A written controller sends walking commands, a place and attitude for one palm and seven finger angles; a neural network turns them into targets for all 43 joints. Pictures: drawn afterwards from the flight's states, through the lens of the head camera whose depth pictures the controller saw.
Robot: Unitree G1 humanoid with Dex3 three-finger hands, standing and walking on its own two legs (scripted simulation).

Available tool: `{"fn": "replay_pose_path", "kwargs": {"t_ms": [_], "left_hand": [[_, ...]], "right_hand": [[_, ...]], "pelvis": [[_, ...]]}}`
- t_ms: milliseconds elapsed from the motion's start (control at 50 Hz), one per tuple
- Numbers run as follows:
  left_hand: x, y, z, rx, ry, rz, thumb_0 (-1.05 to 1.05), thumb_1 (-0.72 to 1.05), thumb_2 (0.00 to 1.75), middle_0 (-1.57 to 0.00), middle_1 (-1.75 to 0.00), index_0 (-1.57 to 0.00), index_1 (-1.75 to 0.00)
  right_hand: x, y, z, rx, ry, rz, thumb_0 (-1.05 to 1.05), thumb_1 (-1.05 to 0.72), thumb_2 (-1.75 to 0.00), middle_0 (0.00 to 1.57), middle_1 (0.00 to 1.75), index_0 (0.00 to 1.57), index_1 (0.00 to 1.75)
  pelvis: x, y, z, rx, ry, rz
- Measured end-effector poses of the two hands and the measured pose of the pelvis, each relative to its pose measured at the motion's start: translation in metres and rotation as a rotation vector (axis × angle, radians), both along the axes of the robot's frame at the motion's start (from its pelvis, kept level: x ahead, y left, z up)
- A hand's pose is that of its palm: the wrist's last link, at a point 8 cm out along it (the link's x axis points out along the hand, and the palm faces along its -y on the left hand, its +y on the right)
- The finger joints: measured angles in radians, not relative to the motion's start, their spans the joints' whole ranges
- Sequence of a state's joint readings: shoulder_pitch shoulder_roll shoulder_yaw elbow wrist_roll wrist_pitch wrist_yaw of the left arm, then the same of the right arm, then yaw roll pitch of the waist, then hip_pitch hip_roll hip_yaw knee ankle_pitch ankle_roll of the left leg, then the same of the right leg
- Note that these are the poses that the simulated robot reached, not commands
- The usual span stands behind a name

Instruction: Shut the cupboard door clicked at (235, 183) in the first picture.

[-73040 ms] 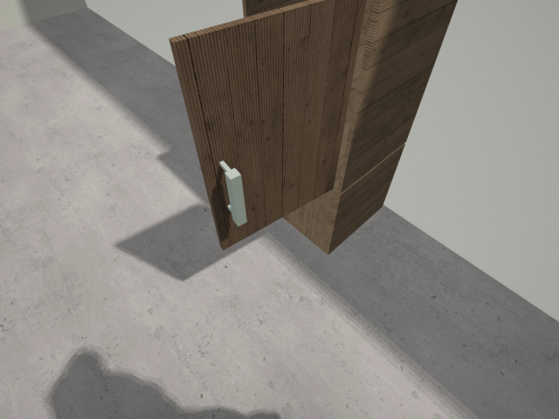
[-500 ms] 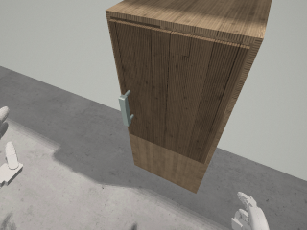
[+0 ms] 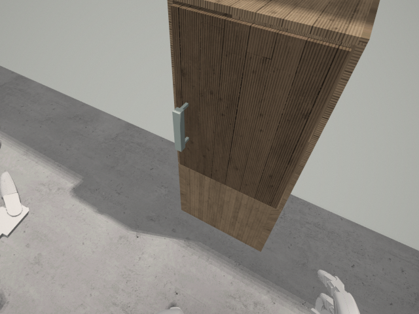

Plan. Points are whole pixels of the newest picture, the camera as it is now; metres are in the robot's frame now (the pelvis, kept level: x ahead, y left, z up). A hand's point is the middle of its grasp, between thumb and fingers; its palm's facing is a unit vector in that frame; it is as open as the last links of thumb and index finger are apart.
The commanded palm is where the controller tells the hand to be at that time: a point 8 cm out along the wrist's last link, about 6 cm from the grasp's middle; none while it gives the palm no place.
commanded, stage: step back with the hand held close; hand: left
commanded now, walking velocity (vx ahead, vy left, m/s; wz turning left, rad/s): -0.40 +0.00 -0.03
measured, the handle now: (182, 127) +0.69 +0.12 -0.09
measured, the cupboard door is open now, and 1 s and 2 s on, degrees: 0 0 0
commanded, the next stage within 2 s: stop stepping back and stand still in 0.60 s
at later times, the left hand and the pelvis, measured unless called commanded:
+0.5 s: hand out of the picture +0.13 +0.25 +0.19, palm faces +0.37 -0.82 -0.44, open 7.4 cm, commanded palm +0.06 +0.30 +0.19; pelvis -0.08 +0.00 +0.00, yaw +0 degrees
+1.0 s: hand out of the picture +0.03 +0.29 +0.19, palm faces +0.33 -0.82 -0.46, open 7.4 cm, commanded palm -0.01 +0.33 +0.19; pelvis -0.18 +0.04 +0.01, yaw -5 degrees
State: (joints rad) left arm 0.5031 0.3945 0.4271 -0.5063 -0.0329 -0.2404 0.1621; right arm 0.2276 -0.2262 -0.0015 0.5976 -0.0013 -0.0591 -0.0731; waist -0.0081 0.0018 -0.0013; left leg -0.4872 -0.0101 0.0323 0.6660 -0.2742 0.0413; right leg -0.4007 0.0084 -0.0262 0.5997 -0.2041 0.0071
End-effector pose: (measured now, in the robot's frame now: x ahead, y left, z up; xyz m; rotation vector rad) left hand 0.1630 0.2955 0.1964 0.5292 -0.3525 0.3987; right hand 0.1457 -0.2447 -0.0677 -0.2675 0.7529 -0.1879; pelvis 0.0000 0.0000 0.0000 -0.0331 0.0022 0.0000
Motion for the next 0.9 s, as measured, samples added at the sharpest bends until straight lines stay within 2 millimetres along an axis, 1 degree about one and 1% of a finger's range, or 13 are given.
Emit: {"fn": "replay_pose_path", "kwargs": {"t_ms": [120,180,240,340,400,460,540,620,700,740,780,840,900], "left_hand": [[-0.01,0.014,0.003,0.058,0.01,-0.014,0.01,0.89,0.9,-0.21,-0.3,-0.21,-0.31],[-0.022,0.022,0.006,0.084,0.003,0.013,0.01,0.89,0.9,-0.21,-0.3,-0.22,-0.31],[-0.038,0.026,0.003,0.072,0.011,0.047,0.01,0.89,0.9,-0.21,-0.3,-0.21,-0.31],[-0.051,0.007,-0.008,-0.016,0.03,0.009,0.01,0.89,0.9,-0.2,-0.3,-0.21,-0.3],[-0.056,-0.005,-0.004,-0.021,0.002,-0.065,0.01,0.89,0.9,-0.21,-0.3,-0.21,-0.3],[-0.066,-0.007,0.004,0.01,-0.017,-0.107,0.01,0.89,0.9,-0.21,-0.3,-0.21,-0.31],[-0.085,0.005,0.012,0.054,-0.014,-0.085,0.01,0.89,0.9,-0.21,-0.3,-0.22,-0.31],[-0.095,0.028,0.006,0.022,-0.015,-0.03,0.01,0.89,0.9,-0.21,-0.3,-0.22,-0.31],[-0.094,0.046,-0.007,-0.037,0.004,-0.028,0.01,0.89,0.9,-0.21,-0.3,-0.21,-0.31],[-0.097,0.047,-0.011,-0.057,0.044,-0.047,0.01,0.89,0.9,-0.2,-0.3,-0.21,-0.3],[-0.104,0.041,-0.01,-0.064,0.07,-0.086,0.01,0.89,0.9,-0.2,-0.3,-0.21,-0.3],[-0.121,0.03,-0.002,-0.055,0.081,-0.146,0.01,0.89,0.9,-0.2,-0.3,-0.21,-0.3],[-0.141,0.027,0.006,-0.014,0.093,-0.16,0.01,0.89,0.9,-0.21,-0.3,-0.21,-0.3]], "right_hand": [[-0.018,0.003,0.005,-0.023,-0.008,-0.026,0.02,-0.9,-0.9,0.2,0.3,0.21,0.3],[-0.021,0.006,0.004,-0.022,-0.006,-0.01,0.01,-0.9,-0.9,0.2,0.3,0.2,0.29],[-0.02,0.008,0.001,-0.014,-0.007,0.023,0.02,-0.9,-0.9,0.2,0.3,0.2,0.3],[-0.024,0.014,-0.001,0.009,-0.013,0.049,0.01,-0.9,-0.9,0.2,0.3,0.21,0.3],[-0.031,0.016,0.006,0.019,-0.051,0.032,0.02,-0.9,-0.9,0.2,0.3,0.21,0.3],[-0.04,0.016,0.016,0.027,-0.105,0.011,0.02,-0.9,-0.9,0.2,0.3,0.21,0.3],[-0.061,0.014,0.024,0.014,-0.112,-0.01,0.01,-0.9,-0.9,0.2,0.3,0.21,0.3],[-0.084,0.013,0.021,-0.04,-0.045,-0.025,0.01,-0.9,-0.9,0.2,0.3,0.21,0.3],[-0.107,0.022,0.017,-0.052,0.006,-0.039,0.01,-0.9,-0.9,0.2,0.3,0.2,0.29],[-0.118,0.03,0.021,-0.041,-0.006,-0.032,0.02,-0.9,-0.9,0.2,0.3,0.2,0.29],[-0.131,0.039,0.027,-0.023,-0.032,-0.034,0.02,-0.9,-0.9,0.2,0.3,0.2,0.29],[-0.15,0.049,0.034,-0.001,-0.065,-0.039,0.02,-0.9,-0.9,0.2,0.3,0.21,0.3],[-0.169,0.055,0.033,0.017,-0.076,-0.041,0.01,-0.9,-0.9,0.2,0.3,0.21,0.3]], "pelvis": [[-0.013,0.006,0.0,-0.035,0.003,0.024],[-0.018,0.004,0.0,-0.048,0.025,0.05],[-0.025,0.001,-0.001,-0.036,0.069,0.037],[-0.052,-0.002,0.002,-0.035,0.061,-0.01],[-0.064,-0.002,0.002,-0.036,0.033,-0.012],[-0.075,-0.003,0.001,-0.04,0.019,-0.002],[-0.081,0.003,0.005,-0.017,0.016,-0.004],[-0.083,0.018,0.007,-0.012,0.025,-0.021],[-0.108,0.031,0.007,-0.01,0.022,-0.03],[-0.122,0.034,0.011,-0.022,0.027,-0.047],[-0.133,0.037,0.014,-0.035,0.03,-0.066],[-0.145,0.039,0.018,-0.046,0.037,-0.077],[-0.159,0.038,0.018,-0.024,0.047,-0.066]]}}
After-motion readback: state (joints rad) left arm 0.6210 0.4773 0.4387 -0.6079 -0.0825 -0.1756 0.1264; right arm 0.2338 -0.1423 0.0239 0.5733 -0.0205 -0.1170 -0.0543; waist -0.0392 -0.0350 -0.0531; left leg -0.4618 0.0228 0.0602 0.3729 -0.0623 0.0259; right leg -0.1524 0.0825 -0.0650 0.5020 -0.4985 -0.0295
